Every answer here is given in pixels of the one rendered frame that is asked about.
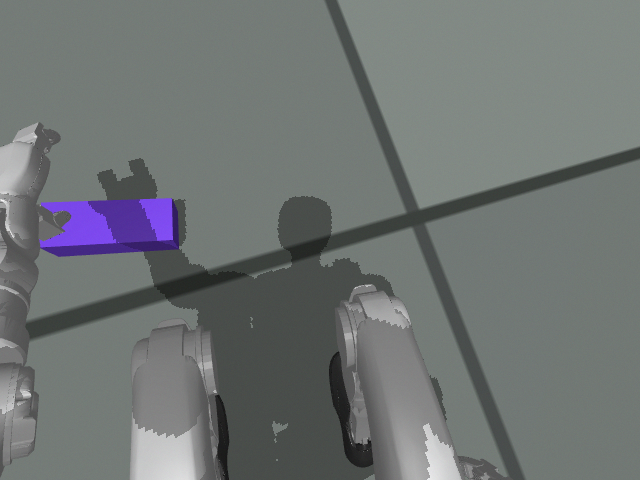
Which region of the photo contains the carton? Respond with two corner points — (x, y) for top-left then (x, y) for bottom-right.
(39, 198), (179, 257)

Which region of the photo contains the left robot hand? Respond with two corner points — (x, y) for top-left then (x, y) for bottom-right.
(0, 122), (71, 241)

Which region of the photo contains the right robot hand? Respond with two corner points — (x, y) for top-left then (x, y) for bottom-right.
(458, 456), (513, 480)

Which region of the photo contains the left robot arm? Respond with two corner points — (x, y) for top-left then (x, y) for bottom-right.
(0, 194), (40, 477)

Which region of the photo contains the right robot foot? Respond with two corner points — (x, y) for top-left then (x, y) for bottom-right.
(329, 352), (373, 468)

